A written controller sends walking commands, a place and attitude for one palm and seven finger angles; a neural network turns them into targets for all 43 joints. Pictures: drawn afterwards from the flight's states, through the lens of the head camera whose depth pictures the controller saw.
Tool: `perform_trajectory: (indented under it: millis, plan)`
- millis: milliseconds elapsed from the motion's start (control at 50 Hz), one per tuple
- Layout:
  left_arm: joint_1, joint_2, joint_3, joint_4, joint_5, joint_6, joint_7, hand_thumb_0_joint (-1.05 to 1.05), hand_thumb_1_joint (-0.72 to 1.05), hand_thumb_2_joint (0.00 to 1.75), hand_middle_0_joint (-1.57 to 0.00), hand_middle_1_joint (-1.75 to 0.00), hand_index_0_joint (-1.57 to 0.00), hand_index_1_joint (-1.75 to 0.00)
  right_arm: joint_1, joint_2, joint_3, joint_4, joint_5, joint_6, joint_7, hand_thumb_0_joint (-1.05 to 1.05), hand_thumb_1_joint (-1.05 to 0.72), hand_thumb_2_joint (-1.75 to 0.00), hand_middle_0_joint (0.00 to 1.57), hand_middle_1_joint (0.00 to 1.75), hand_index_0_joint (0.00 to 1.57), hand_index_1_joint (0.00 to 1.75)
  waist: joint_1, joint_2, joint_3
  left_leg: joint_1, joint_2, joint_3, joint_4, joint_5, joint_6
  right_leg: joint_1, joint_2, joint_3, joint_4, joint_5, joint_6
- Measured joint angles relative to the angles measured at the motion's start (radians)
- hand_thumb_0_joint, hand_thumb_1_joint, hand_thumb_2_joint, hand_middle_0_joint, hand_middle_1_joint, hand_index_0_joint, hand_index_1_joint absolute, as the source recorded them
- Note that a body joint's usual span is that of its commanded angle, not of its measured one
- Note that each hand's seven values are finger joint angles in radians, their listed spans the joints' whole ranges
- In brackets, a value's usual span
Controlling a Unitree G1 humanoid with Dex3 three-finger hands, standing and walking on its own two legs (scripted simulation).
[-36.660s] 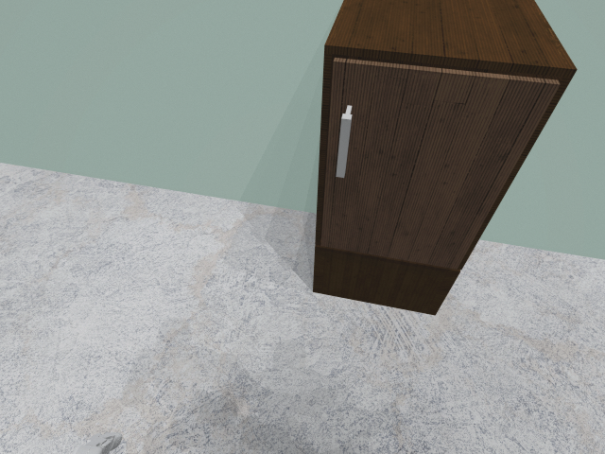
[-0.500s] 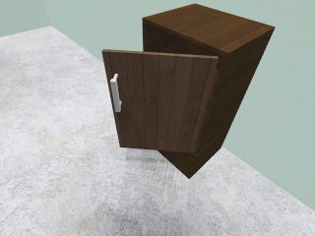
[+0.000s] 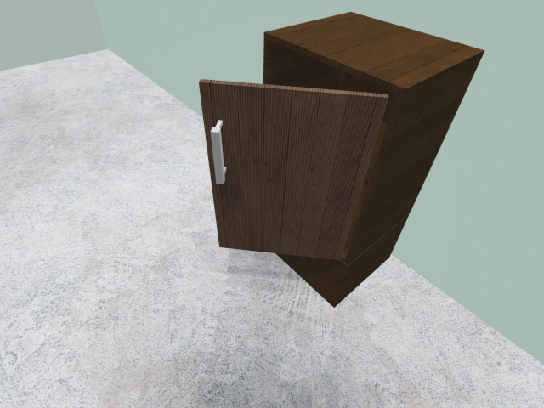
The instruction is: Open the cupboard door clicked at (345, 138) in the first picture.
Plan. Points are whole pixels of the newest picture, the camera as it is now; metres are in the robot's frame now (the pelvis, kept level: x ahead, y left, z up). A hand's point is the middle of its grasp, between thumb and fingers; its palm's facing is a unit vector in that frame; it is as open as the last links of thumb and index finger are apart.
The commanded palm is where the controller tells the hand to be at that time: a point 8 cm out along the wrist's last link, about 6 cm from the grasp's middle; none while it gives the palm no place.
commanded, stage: come to a stop and stand still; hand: left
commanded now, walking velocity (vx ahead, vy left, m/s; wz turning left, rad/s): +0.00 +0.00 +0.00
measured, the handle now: (220, 152) +0.70 +0.17 -0.01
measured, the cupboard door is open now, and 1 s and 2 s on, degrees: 42 42 42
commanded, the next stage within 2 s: look again from close up in 1.18 s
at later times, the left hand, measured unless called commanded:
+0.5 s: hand out of the picture -0.04 +0.16 -0.16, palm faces +0.04 -0.99 -0.16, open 7.4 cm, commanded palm none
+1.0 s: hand out of the picture -0.07 +0.17 -0.17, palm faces +0.05 -0.99 -0.13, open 7.4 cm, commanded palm none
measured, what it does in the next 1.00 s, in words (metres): steps on the spot: right foot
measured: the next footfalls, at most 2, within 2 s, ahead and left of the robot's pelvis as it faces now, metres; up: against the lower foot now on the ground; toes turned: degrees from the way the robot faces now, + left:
right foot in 0.16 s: +0.09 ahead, -0.12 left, +0.00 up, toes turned +1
left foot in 1.34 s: -0.01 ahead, +0.11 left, +0.00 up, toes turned -2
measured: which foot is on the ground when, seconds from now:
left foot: down 0.00-1.00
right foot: down 0.00-0.04, up 0.06-0.14, down 0.16-1.00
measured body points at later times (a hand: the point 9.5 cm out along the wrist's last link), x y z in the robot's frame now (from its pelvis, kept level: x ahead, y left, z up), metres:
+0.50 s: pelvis -0.04 +0.00 +0.01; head -0.04 +0.00 +0.46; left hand -0.04 +0.21 -0.15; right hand -0.06 -0.21 -0.15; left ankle +0.03 +0.09 -0.73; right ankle +0.05 -0.12 -0.72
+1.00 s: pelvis -0.06 +0.01 +0.01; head -0.06 +0.02 +0.46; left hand -0.07 +0.22 -0.16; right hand -0.06 -0.21 -0.15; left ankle +0.03 +0.09 -0.72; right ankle +0.04 -0.11 -0.72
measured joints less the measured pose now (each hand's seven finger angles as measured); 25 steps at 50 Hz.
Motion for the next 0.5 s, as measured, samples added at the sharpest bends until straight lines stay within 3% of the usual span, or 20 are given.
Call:
perform_trajectory:
  millis: [120,180,300,500]
  plan:
    - [-0.052,0.026,0.006,-0.031,0.001,-0.011,-0.014,0.00,0.91,0.90,-0.20,-0.30,-0.20,-0.30,0.049,0.022,0.017,0.033,-0.007,-0.005,-0.012,0.01,-0.91,-0.90,0.20,0.30,0.20,0.30,0.010,-0.023,0.018,0.026,-0.014,0.023,-0.110,0.115,0.024,0.005,-0.008,0.035,0.072,-0.078,0.010]
    - [-0.057,0.039,0.003,-0.040,0.000,-0.031,-0.013,0.00,0.91,0.90,-0.20,-0.30,-0.20,-0.30,0.052,0.032,0.024,0.050,-0.004,0.000,-0.011,0.01,-0.91,-0.90,0.20,0.30,0.20,0.30,0.016,-0.028,0.023,0.009,-0.020,0.032,-0.111,0.124,0.020,0.059,-0.015,0.061,-0.021,-0.013,0.019]
    - [-0.060,0.034,-0.011,-0.020,-0.004,-0.033,-0.017,0.00,0.91,0.90,-0.20,-0.30,-0.20,-0.30,0.042,0.034,0.026,0.050,-0.005,-0.007,-0.004,0.01,-0.91,-0.90,0.20,0.30,0.20,0.30,-0.011,-0.001,0.039,0.005,-0.008,0.018,-0.142,0.143,0.013,0.065,-0.004,0.048,-0.066,0.009,0.020]
    - [-0.045,0.014,-0.016,-0.011,-0.004,-0.033,-0.017,0.00,0.91,0.90,-0.20,-0.30,-0.20,-0.30,0.039,0.022,0.024,0.054,-0.006,-0.007,-0.004,0.01,-0.91,-0.90,0.20,0.30,0.20,0.30,-0.007,0.002,0.033,-0.014,-0.003,0.010,-0.140,0.150,0.009,0.051,0.004,0.045,-0.071,-0.001,0.016]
